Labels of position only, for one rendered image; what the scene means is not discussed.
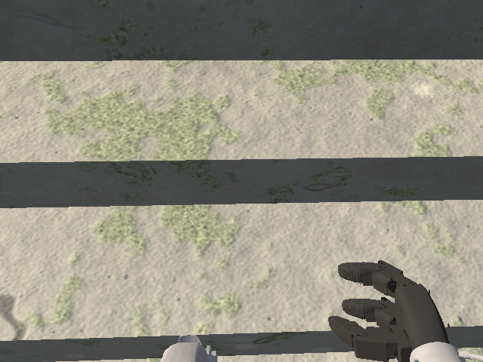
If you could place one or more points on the left robot shin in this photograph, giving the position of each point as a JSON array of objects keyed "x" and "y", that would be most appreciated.
[{"x": 188, "y": 338}]

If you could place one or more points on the right robot hand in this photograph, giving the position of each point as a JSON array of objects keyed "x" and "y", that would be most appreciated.
[{"x": 413, "y": 320}]

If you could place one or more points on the robot right forearm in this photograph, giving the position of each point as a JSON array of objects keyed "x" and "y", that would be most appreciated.
[{"x": 435, "y": 352}]

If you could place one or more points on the robot left thigh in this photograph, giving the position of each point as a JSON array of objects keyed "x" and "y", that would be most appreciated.
[{"x": 189, "y": 352}]

